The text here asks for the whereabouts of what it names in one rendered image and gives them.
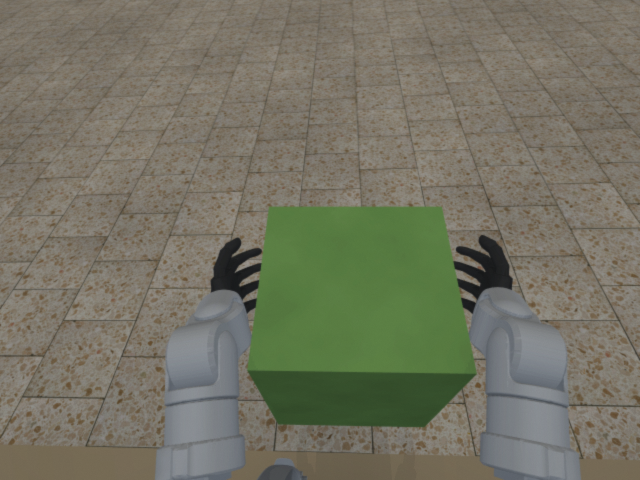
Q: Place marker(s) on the robot right hand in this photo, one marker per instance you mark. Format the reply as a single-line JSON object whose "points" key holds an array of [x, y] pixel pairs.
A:
{"points": [[496, 270]]}

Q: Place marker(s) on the carton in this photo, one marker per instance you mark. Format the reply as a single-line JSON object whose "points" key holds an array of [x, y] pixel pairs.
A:
{"points": [[359, 319]]}

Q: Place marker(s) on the left robot shin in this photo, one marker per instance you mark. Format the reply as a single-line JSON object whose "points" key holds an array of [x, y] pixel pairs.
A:
{"points": [[284, 461]]}

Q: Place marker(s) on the right robot forearm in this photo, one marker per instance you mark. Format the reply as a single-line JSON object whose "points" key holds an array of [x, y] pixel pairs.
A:
{"points": [[527, 423]]}

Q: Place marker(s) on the robot left hand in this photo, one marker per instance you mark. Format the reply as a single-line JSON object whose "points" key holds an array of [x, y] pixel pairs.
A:
{"points": [[225, 277]]}

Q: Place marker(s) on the left robot forearm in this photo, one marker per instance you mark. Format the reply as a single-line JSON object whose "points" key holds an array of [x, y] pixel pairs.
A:
{"points": [[201, 435]]}

